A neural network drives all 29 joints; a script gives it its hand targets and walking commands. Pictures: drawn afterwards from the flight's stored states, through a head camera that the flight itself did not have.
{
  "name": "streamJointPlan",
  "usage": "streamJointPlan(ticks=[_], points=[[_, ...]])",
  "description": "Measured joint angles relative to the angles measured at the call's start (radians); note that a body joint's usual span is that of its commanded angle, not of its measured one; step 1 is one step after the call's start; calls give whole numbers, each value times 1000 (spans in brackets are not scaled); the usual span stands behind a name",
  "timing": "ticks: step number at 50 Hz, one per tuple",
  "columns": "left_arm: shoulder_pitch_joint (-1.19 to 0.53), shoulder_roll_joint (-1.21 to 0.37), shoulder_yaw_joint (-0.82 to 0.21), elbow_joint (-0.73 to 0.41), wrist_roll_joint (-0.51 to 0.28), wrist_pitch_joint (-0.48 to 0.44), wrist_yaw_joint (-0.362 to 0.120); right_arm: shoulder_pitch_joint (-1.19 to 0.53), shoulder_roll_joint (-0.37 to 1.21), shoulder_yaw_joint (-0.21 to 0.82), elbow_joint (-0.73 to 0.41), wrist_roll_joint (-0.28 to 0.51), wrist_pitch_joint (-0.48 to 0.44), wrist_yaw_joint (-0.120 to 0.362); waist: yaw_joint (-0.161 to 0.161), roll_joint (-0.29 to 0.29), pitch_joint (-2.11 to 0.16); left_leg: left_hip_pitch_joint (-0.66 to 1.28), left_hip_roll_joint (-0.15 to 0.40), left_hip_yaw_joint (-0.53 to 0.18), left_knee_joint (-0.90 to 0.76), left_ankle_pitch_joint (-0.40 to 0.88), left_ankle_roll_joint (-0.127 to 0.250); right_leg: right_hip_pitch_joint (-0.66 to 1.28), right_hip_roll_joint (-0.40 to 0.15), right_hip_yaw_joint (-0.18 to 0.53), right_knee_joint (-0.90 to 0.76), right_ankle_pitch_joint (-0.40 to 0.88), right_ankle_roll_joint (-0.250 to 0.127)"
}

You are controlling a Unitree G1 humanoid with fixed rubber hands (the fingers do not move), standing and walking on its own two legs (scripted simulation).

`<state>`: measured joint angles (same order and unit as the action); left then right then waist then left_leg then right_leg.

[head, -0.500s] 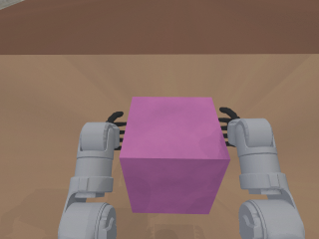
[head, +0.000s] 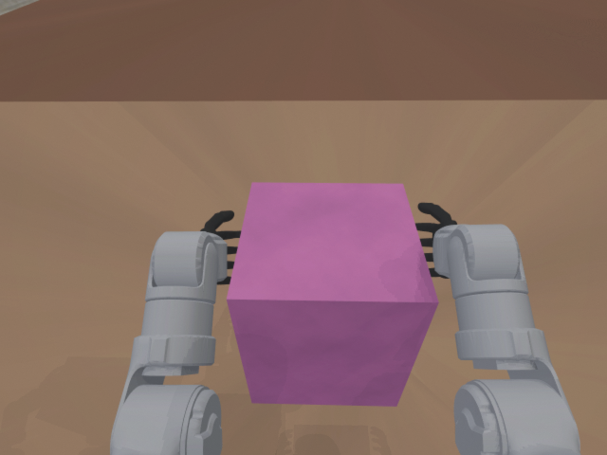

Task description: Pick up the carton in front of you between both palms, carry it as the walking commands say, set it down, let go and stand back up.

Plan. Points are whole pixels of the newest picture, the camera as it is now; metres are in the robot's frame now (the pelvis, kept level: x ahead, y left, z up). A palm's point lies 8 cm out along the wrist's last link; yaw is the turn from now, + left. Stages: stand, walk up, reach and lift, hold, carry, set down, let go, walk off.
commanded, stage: carry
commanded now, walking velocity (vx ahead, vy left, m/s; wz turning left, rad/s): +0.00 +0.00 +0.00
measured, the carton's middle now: (325, 296) +0.34 +0.00 +0.05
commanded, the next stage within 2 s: none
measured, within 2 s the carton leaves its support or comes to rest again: neither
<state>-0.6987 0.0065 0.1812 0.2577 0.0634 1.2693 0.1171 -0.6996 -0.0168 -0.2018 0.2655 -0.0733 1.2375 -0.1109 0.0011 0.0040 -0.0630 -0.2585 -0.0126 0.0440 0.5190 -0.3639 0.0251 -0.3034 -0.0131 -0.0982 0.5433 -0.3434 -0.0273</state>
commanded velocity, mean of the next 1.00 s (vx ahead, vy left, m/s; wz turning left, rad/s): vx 0.09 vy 0.00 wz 0.00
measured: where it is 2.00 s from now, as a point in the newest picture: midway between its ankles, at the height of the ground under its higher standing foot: (320, 376)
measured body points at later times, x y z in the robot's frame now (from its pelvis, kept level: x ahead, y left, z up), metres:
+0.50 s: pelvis +0.00 +0.00 +0.00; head -0.02 +0.00 +0.45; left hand +0.35 +0.15 +0.12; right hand +0.36 -0.15 +0.13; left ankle +0.01 +0.10 -0.74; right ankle +0.04 -0.10 -0.73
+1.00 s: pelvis +0.01 +0.00 +0.00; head -0.02 +0.00 +0.45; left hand +0.36 +0.15 +0.14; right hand +0.37 -0.15 +0.14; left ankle +0.01 +0.10 -0.73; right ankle +0.03 -0.10 -0.73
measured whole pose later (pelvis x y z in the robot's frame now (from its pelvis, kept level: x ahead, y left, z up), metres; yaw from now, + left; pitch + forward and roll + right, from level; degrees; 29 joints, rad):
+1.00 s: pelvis +0.01 +0.00 +0.00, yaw +0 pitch +0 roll +0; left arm -0.70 0.02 0.16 0.20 0.04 1.31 0.12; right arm -0.71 -0.03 -0.19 0.21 -0.05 1.28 -0.12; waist 0.00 0.01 -0.08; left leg -0.27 -0.01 0.04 0.55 -0.43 0.04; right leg -0.31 -0.01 -0.10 0.58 -0.43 -0.04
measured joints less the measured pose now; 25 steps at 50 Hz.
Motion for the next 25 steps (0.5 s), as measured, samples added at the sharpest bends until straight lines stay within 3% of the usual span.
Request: streamJointPlan(ticks=[25], points=[[-2,0,1,-2,1,0,0,-2,0,-1,-3,-1,0,0,0,0,4,-5,0,-1,-1,6,0,-4,-1,-1,-2,6,-1]])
